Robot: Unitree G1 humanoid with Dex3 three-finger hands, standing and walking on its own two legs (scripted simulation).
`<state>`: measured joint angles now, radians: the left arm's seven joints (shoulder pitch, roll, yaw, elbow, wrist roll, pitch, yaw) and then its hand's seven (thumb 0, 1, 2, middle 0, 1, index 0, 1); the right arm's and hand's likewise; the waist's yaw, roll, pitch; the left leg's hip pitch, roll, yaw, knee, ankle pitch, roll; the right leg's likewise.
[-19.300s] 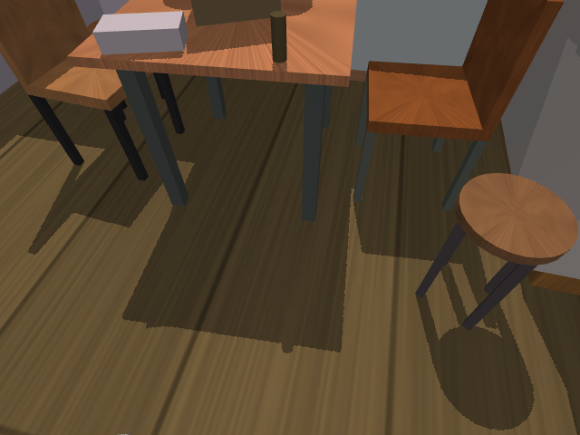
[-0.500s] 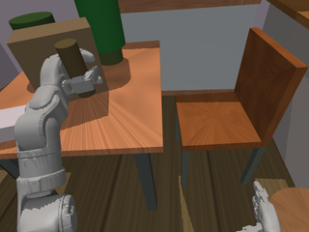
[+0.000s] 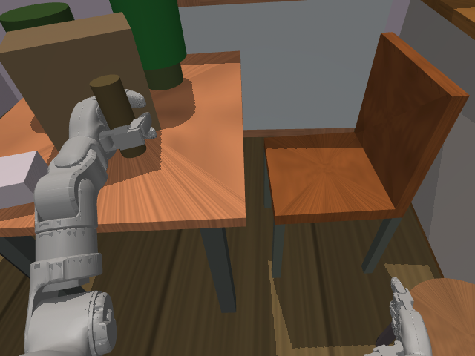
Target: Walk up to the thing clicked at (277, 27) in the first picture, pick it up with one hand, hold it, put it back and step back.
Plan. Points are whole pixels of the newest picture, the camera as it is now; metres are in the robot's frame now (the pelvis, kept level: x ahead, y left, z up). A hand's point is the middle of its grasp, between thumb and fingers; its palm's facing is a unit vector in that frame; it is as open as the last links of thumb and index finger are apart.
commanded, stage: crouch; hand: left
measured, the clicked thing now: (120, 118) +0.38 +0.19 +0.25
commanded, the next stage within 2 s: lower in 0.86 s
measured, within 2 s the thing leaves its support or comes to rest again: rests again in 2.00 s
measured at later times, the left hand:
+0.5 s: hand (142, 144) +0.42 +0.19 +0.17, palm faces +0.13 -0.99 -0.01, open 5.1 cm
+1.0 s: hand (145, 148) +0.44 +0.20 +0.14, palm faces +0.15 -0.99 +0.01, open 5.1 cm
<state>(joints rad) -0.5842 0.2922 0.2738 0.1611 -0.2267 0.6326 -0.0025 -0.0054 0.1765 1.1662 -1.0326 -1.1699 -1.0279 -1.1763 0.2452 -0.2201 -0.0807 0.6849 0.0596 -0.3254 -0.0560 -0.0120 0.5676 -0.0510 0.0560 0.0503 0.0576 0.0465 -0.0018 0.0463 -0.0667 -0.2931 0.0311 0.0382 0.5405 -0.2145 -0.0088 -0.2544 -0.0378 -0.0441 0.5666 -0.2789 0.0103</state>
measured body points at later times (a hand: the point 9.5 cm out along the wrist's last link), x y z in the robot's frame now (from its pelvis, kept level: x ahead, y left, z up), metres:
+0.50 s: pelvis +0.01 +0.01 +0.00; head +0.01 -0.01 +0.45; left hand +0.41 +0.24 +0.17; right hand +0.17 -0.26 -0.07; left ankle +0.05 +0.13 -0.73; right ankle +0.02 -0.12 -0.73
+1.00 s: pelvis +0.03 +0.00 +0.00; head +0.04 +0.00 +0.45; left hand +0.43 +0.25 +0.14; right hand +0.18 -0.26 -0.08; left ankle +0.05 +0.13 -0.73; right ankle +0.02 -0.12 -0.73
